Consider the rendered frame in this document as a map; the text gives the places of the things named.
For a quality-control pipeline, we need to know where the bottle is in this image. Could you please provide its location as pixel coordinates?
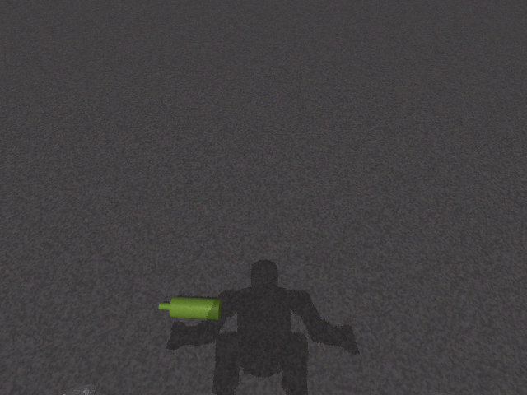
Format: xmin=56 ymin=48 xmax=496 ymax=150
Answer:
xmin=159 ymin=297 xmax=222 ymax=320

